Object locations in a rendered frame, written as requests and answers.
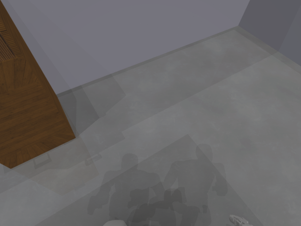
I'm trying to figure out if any right robot hand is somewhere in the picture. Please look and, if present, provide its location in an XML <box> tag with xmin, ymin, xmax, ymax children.
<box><xmin>229</xmin><ymin>215</ymin><xmax>253</xmax><ymax>226</ymax></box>

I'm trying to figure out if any cabinet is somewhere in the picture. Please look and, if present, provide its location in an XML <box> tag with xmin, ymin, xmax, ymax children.
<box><xmin>0</xmin><ymin>0</ymin><xmax>76</xmax><ymax>169</ymax></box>

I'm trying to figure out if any drawer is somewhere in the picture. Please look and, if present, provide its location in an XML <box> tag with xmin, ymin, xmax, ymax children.
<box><xmin>0</xmin><ymin>32</ymin><xmax>16</xmax><ymax>62</ymax></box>

